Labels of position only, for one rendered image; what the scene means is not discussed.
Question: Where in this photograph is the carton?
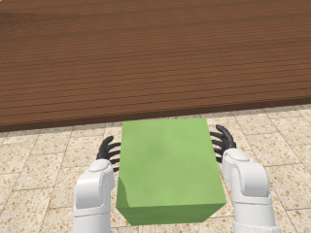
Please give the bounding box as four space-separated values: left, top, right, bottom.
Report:
116 117 227 226

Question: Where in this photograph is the robot left hand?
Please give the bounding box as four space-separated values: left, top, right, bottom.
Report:
96 135 121 173

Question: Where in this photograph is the robot right forearm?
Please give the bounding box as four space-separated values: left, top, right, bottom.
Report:
222 148 281 233

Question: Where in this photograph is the robot right hand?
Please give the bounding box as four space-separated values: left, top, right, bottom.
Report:
209 124 237 164

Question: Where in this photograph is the robot left forearm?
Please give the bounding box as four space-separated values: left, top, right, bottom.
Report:
72 158 116 233

